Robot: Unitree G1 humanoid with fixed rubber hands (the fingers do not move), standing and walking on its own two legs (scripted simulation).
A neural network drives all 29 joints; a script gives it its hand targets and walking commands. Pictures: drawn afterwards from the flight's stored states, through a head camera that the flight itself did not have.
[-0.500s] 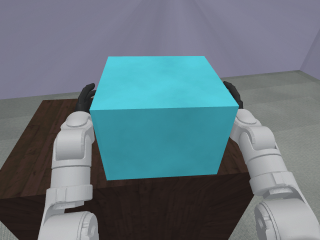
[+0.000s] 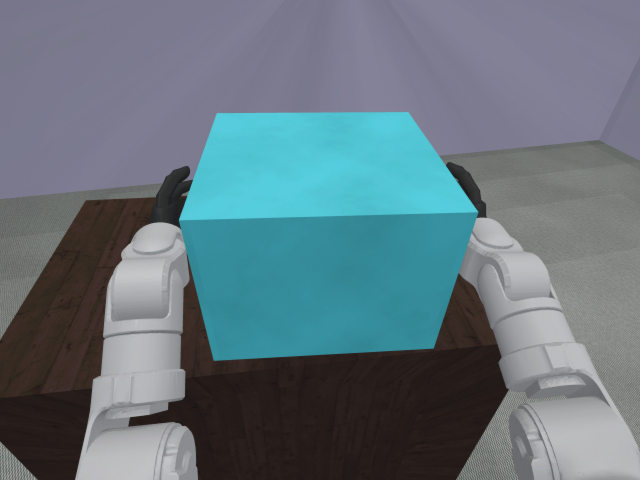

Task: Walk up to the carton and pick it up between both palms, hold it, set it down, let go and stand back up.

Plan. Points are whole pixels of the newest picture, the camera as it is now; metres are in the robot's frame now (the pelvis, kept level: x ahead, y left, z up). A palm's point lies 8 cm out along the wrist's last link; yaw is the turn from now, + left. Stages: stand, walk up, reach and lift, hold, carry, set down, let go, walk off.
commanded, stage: hold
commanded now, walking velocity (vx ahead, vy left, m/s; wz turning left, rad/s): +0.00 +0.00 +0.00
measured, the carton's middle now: (319, 225) +0.40 +0.00 +0.18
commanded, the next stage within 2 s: set down in 0.44 s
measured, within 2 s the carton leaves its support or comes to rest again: neither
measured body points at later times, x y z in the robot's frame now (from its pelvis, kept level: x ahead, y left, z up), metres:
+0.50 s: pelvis +0.00 +0.00 +0.00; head -0.06 +0.02 +0.45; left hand +0.37 +0.18 +0.20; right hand +0.38 -0.18 +0.20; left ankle +0.04 +0.09 -0.75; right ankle +0.01 -0.10 -0.75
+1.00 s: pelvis +0.02 -0.01 +0.00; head -0.02 +0.01 +0.45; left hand +0.39 +0.20 +0.16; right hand +0.40 -0.16 +0.15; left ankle +0.04 +0.09 -0.75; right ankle +0.01 -0.10 -0.75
